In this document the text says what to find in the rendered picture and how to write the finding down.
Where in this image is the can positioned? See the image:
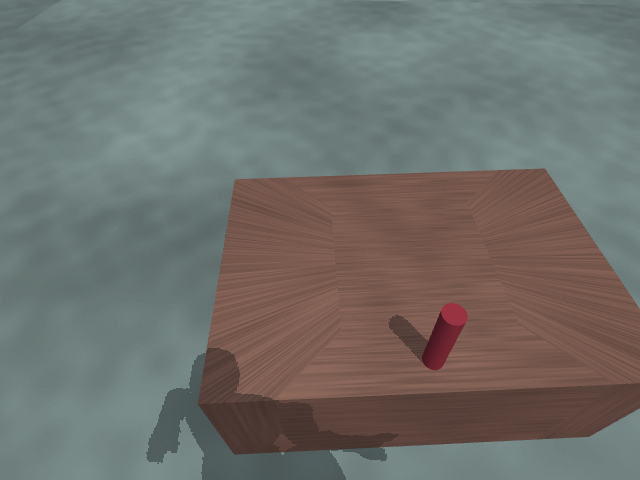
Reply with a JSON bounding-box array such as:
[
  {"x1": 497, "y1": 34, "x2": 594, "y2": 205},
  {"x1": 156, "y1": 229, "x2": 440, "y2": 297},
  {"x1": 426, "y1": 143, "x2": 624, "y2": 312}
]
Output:
[{"x1": 422, "y1": 303, "x2": 468, "y2": 370}]

